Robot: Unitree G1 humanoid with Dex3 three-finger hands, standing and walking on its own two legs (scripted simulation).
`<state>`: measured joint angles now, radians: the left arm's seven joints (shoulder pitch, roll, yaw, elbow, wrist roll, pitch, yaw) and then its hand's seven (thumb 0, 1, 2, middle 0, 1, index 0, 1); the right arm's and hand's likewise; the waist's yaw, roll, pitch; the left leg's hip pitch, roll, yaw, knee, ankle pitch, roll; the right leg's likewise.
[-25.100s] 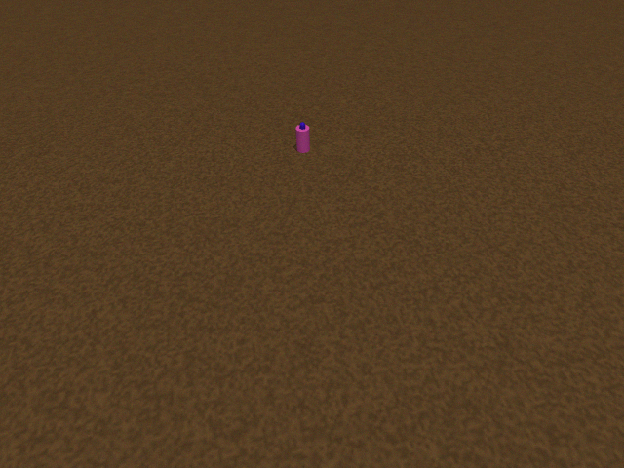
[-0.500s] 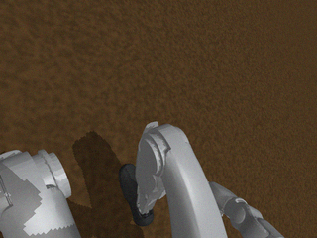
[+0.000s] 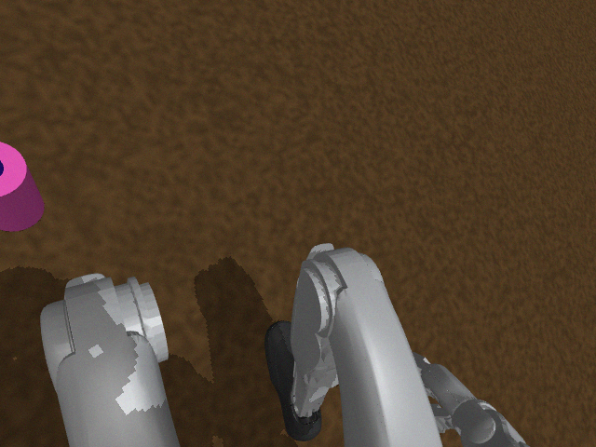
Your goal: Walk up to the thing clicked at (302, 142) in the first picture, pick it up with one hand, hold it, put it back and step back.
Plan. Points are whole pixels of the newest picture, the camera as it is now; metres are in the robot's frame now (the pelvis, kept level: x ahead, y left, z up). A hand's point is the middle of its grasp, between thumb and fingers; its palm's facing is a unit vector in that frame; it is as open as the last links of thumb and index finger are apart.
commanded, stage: home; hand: left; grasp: from the side
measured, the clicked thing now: out of the picture +0.46 +0.32 -0.21
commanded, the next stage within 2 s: none
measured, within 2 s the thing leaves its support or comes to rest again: neither
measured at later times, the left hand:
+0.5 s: hand out of the picture +0.29 +0.39 +0.04, palm faces +0.35 -0.79 -0.51, open 17.3 cm
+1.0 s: hand out of the picture +0.24 +0.27 +0.24, palm faces +0.37 -0.84 -0.39, open 17.5 cm
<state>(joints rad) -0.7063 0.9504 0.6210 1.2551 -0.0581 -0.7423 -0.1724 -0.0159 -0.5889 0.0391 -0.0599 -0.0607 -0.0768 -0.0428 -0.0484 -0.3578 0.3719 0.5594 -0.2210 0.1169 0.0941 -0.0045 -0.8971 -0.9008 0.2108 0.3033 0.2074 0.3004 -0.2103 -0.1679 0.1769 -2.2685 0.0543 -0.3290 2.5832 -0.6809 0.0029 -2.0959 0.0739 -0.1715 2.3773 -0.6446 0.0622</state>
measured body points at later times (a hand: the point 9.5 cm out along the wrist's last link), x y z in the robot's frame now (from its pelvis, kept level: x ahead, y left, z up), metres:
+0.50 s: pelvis +0.01 -0.01 +0.12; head +0.19 +0.07 +0.52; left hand +0.26 +0.43 +0.07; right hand +0.21 -0.23 -0.01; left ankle +0.08 +0.13 -0.27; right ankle +0.13 -0.13 -0.27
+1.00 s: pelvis +0.07 -0.02 +0.34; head +0.17 +0.03 +0.78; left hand +0.22 +0.32 +0.27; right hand +0.29 -0.23 +0.25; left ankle +0.08 +0.13 -0.27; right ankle +0.13 -0.14 -0.27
